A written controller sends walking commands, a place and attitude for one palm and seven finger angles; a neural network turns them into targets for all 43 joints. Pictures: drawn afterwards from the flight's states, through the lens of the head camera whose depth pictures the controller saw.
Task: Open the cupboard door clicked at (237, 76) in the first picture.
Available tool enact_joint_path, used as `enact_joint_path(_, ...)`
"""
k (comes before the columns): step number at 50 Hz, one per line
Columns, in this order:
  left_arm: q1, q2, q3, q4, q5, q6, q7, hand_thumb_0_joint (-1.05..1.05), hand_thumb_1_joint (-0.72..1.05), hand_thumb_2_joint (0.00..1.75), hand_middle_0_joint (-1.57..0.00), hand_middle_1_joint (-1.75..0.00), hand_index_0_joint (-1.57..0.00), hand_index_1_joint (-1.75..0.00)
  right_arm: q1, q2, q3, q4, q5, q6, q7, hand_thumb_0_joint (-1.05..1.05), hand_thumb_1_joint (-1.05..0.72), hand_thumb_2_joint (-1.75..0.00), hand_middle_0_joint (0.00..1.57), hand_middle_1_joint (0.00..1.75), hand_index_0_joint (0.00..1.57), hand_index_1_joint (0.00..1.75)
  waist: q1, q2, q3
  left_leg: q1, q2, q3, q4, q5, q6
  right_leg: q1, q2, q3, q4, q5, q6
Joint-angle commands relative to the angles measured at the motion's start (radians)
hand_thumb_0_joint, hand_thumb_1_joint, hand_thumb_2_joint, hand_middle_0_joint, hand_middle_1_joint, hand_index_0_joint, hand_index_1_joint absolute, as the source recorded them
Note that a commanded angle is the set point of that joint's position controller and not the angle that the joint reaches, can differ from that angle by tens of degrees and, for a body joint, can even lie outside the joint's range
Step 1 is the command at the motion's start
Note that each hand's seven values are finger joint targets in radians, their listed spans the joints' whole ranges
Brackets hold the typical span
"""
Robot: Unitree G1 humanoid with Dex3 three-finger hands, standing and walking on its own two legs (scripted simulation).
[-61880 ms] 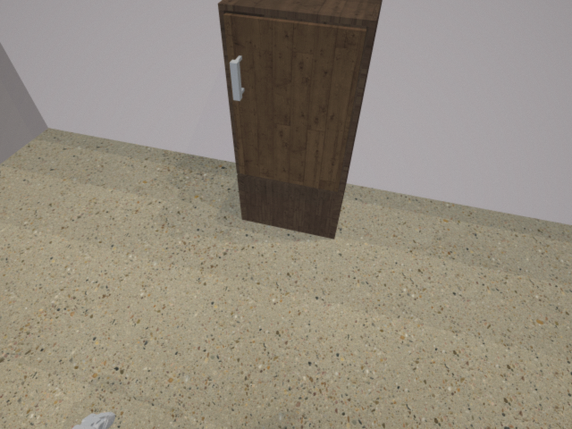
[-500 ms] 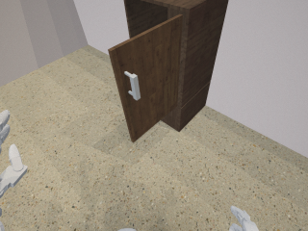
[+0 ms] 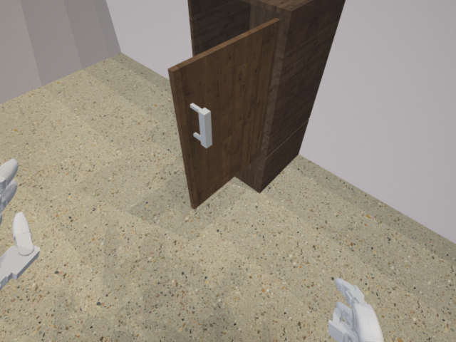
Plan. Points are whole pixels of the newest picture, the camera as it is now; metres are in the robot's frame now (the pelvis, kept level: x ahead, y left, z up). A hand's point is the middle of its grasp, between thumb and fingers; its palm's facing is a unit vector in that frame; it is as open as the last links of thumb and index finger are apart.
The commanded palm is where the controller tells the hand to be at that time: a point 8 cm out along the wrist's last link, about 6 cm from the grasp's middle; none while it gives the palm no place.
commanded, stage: stop stepping back and stand still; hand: left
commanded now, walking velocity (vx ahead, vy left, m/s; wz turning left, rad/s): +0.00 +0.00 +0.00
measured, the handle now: (200, 125) +0.65 +0.12 -0.03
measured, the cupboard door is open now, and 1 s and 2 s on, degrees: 88 88 88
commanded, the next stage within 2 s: let the arm hang, fingers relaxed in 0.30 s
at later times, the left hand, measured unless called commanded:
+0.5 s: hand (61, 274) +0.21 +0.29 +0.02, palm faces +0.20 -0.85 -0.48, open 7.4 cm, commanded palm none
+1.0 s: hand out of the picture -0.04 +0.19 -0.17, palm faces +0.04 -0.97 -0.24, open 7.3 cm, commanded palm none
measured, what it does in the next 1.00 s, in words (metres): stands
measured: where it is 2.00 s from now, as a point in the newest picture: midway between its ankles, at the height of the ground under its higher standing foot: outside the picture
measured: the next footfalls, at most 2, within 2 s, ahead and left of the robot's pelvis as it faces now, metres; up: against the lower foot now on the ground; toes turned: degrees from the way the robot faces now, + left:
none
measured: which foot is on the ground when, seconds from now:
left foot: down 0.00-1.00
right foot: down 0.00-1.00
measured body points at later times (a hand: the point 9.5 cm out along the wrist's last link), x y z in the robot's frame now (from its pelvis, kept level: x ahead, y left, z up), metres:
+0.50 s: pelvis +0.00 +0.03 +0.00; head +0.02 +0.01 +0.44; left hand +0.19 +0.33 +0.05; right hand +0.17 -0.23 -0.11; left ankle +0.03 +0.10 -0.74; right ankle +0.01 -0.09 -0.74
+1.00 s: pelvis +0.00 +0.01 +0.00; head +0.03 -0.01 +0.45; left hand -0.05 +0.24 -0.15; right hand -0.01 -0.21 -0.17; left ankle +0.03 +0.10 -0.74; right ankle +0.01 -0.09 -0.74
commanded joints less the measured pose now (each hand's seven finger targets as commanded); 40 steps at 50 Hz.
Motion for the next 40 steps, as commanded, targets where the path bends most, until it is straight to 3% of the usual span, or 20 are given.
enact_joint_path(1, -0.058, 0.214, 0.167, -0.251, -0.005, -0.058, 0.029, 0.0, 0.9, 0.9, -0.2, -0.3, -0.2, -0.3, -0.068, -0.142, -0.048, -0.146, -0.012, -0.05, -0.018, 0.0, -0.9, -0.9, 0.2, 0.3, 0.2, 0.3, -0.006, 0.078, -0.135, 0.026, 0.083, -0.135, -0.117, 0.038, -0.005, 0.044, -0.085, 0.144, -0.087, 0.065, 0.035)
enact_joint_path(4, -0.058, 0.184, 0.149, -0.226, -0.005, -0.054, 0.028, 0.0, 0.9, 0.9, -0.2, -0.3, -0.2, -0.3, -0.06, -0.135, -0.039, -0.144, -0.013, -0.05, -0.019, 0.0, -0.9, -0.9, 0.2, 0.3, 0.2, 0.3, -0.005, 0.096, -0.131, 0.011, 0.094, -0.149, -0.157, 0.027, -0.008, 0.066, -0.062, 0.114, -0.068, 0.06, 0.039)
enact_joint_path(8, -0.042, 0.162, 0.134, -0.17, -0.005, -0.047, 0.023, 0.0, 0.9, 0.9, -0.2, -0.3, -0.2, -0.3, -0.056, -0.136, -0.037, -0.139, -0.012, -0.052, -0.02, 0.0, -0.9, -0.9, 0.2, 0.3, 0.2, 0.3, -0.007, 0.062, -0.111, -0.01, 0.1, -0.156, -0.188, -0.005, -0.013, 0.073, -0.053, 0.098, -0.074, 0.047, 0.044)
enact_joint_path(12, -0.04, 0.159, 0.126, -0.176, -0.002, -0.046, 0.019, 0.0, 0.9, 0.9, -0.2, -0.3, -0.2, -0.3, -0.061, -0.138, -0.04, -0.137, -0.011, -0.054, -0.02, 0.0, -0.9, -0.9, 0.2, 0.3, 0.2, 0.3, -0.008, 0.04, -0.125, -0.001, 0.091, -0.151, -0.181, 0.041, -0.018, 0.091, -0.054, 0.092, -0.075, 0.092, 0.045)
enact_joint_path(19, -0.029, 0.171, 0.134, -0.21, -0.005, -0.047, 0.021, 0.0, 0.9, 0.9, -0.2, -0.3, -0.2, -0.3, -0.062, -0.141, -0.047, -0.142, -0.011, -0.048, -0.019, 0.0, -0.9, -0.9, 0.2, 0.3, 0.2, 0.3, -0.006, 0.055, -0.147, 0.018, 0.077, -0.131, -0.149, 0.08, -0.02, 0.092, -0.064, 0.101, -0.088, 0.12, 0.041)
enact_joint_path(20, -0.125, -0.008, -0.287, 0.59, 0.072, 0.074, -0.116, 0.0, 0.9, 0.9, -0.2, -0.3, -0.2, -0.3, -0.104, -0.315, -0.086, 0.1, 0.007, -0.105, 0.077, 0.0, -0.9, -0.9, 0.2, 0.3, 0.2, 0.3, -0.052, 0.068, -0.035, -0.075, 0.109, -0.168, 0.008, 0.244, 0.0, -0.064, -0.131, 0.046, 0.062, 0.167, 0.009)
enact_joint_path(21, -0.131, -0.023, -0.265, 0.63, 0.068, 0.151, -0.139, 0.0, 0.9, 0.9, -0.2, -0.3, -0.2, -0.3, -0.006, -0.267, -0.092, 0.122, 0.001, -0.037, 0.078, 0.0, -0.9, -0.9, 0.2, 0.3, 0.2, 0.3, -0.033, 0.053, -0.124, 0.027, 0.111, -0.13, 0.009, 0.378, -0.02, -0.074, -0.131, 0.111, 0.02, 0.135, -0.002)
enact_joint_path(22, -0.132, -0.024, -0.264, 0.613, 0.063, 0.179, -0.142, 0.0, 0.9, 0.9, -0.2, -0.3, -0.2, -0.3, 0.019, -0.259, -0.086, 0.098, 0.003, -0.01, 0.076, 0.0, -0.9, -0.9, 0.2, 0.3, 0.2, 0.3, -0.036, 0.066, -0.127, 0.045, 0.123, -0.131, 0.009, 0.366, -0.011, -0.086, -0.116, 0.084, 0.042, 0.06, -0.001)
enact_joint_path(23, -0.159, -0.045, -0.275, 0.652, 0.066, 0.181, -0.142, 0.0, 0.9, 0.9, -0.2, -0.3, -0.2, -0.3, 0.014, -0.252, -0.078, 0.107, -0.01, 0.001, 0.073, 0.0, -0.9, -0.9, 0.2, 0.3, 0.2, 0.3, -0.034, 0.061, -0.148, -0.019, 0.149, -0.182, -0.018, 0.274, 0.02, -0.076, -0.096, 0.073, 0.096, -0.037, -0.002)
enact_joint_path(25, -0.201, -0.028, -0.287, 0.758, 0.075, 0.179, -0.144, 0.0, 0.9, 0.9, -0.2, -0.3, -0.2, -0.3, -0.012, -0.253, -0.059, 0.107, -0.023, 0.027, 0.07, 0.0, -0.9, -0.9, 0.2, 0.3, 0.2, 0.3, -0.018, -0.031, -0.133, -0.083, 0.158, -0.233, -0.065, 0.199, 0.056, -0.02, -0.081, 0.092, 0.131, -0.057, -0.002)
enact_joint_path(26, -0.224, -0.021, -0.293, 0.812, 0.08, 0.179, -0.144, 0.0, 0.9, 0.9, -0.2, -0.3, -0.2, -0.3, -0.018, -0.246, -0.055, 0.112, -0.028, 0.035, 0.068, 0.0, -0.9, -0.9, 0.2, 0.3, 0.2, 0.3, -0.009, -0.108, -0.13, -0.086, 0.15, -0.234, -0.069, 0.189, 0.05, -0.003, -0.088, 0.103, 0.104, -0.035, -0.006)
enact_joint_path(28, -0.256, -0.019, -0.305, 0.942, 0.079, 0.182, -0.144, 0.0, 0.9, 0.9, -0.2, -0.3, -0.2, -0.3, -0.02, -0.231, -0.045, 0.151, -0.033, 0.051, 0.068, 0.0, -0.9, -0.9, 0.2, 0.3, 0.2, 0.3, -0.004, -0.17, -0.141, -0.068, 0.116, -0.205, -0.048, 0.169, 0.039, 0.022, -0.123, 0.122, 0.053, 0.033, -0.01)
enact_joint_path(30, -0.284, -0.038, -0.326, 1.065, 0.073, 0.188, -0.14, 0.0, 0.9, 0.9, -0.2, -0.3, -0.2, -0.3, -0.01, -0.199, -0.034, 0.195, -0.035, 0.069, 0.067, 0.0, -0.9, -0.9, 0.2, 0.3, 0.2, 0.3, -0.01, -0.128, -0.135, -0.024, 0.085, -0.176, -0.046, 0.134, 0.026, 0.002, -0.143, 0.144, 0.021, 0.038, -0.018)
enact_joint_path(32, -0.3, -0.046, -0.341, 1.161, 0.067, 0.192, -0.136, 0.0, 0.9, 0.9, -0.2, -0.3, -0.2, -0.3, -0.004, -0.175, -0.021, 0.233, -0.037, 0.083, 0.067, 0.0, -0.9, -0.9, 0.2, 0.3, 0.2, 0.3, -0.013, 0.003, -0.099, -0.017, 0.079, -0.171, -0.079, 0.101, 0.019, -0.004, -0.141, 0.142, 0.001, 0.003, -0.017)
enact_joint_path(34, -0.291, -0.052, -0.349, 1.256, 0.061, 0.189, -0.133, 0.0, 0.9, 0.9, -0.2, -0.3, -0.2, -0.3, 0.006, -0.156, -0.014, 0.279, -0.036, 0.089, 0.062, 0.0, -0.9, -0.9, 0.2, 0.3, 0.2, 0.3, -0.01, 0.091, -0.08, -0.014, 0.074, -0.167, -0.108, 0.054, 0.015, 0.01, -0.136, 0.142, -0.019, -0.008, -0.014)
enact_joint_path(35, -0.28, -0.057, -0.351, 1.298, 0.059, 0.187, -0.132, 0.0, 0.9, 0.9, -0.2, -0.3, -0.2, -0.3, 0.013, -0.145, -0.013, 0.298, -0.034, 0.091, 0.059, 0.0, -0.9, -0.9, 0.2, 0.3, 0.2, 0.3, -0.009, 0.114, -0.085, -0.005, 0.072, -0.163, -0.114, 0.037, 0.014, 0.019, -0.136, 0.143, -0.033, -0.004, -0.016)
enact_joint_path(36, -0.273, -0.055, -0.351, 1.334, 0.06, 0.183, -0.131, 0.0, 0.9, 0.9, -0.2, -0.3, -0.2, -0.3, 0.026, -0.142, -0.014, 0.314, -0.03, 0.094, 0.056, 0.0, -0.9, -0.9, 0.2, 0.3, 0.2, 0.3, -0.008, 0.097, -0.077, 0.001, 0.07, -0.163, -0.108, 0.037, 0.012, 0.022, -0.137, 0.141, -0.053, -0.002, -0.016)
enact_joint_path(38, -0.26, -0.084, -0.346, 1.396, 0.057, 0.181, -0.129, 0.0, 0.9, 0.9, -0.2, -0.3, -0.2, -0.3, 0.05, -0.113, -0.016, 0.352, -0.033, 0.098, 0.051, 0.0, -0.9, -0.9, 0.2, 0.3, 0.2, 0.3, -0.008, 0.152, -0.092, 0.014, 0.071, -0.156, -0.111, 0.029, 0.013, 0.044, -0.143, 0.135, -0.07, 0.017, -0.022)
enact_joint_path(40, -0.259, -0.09, -0.353, 1.444, 0.052, 0.178, -0.129, 0.0, 0.9, 0.9, -0.2, -0.3, -0.2, -0.3, 0.076, -0.099, -0.016, 0.386, -0.03, 0.103, 0.048, 0.0, -0.9, -0.9, 0.2, 0.3, 0.2, 0.3, -0.013, 0.123, -0.076, 0.017, 0.072, -0.156, -0.119, 0.001, 0.01, 0.04, -0.144, 0.135, -0.093, 0.001, -0.025)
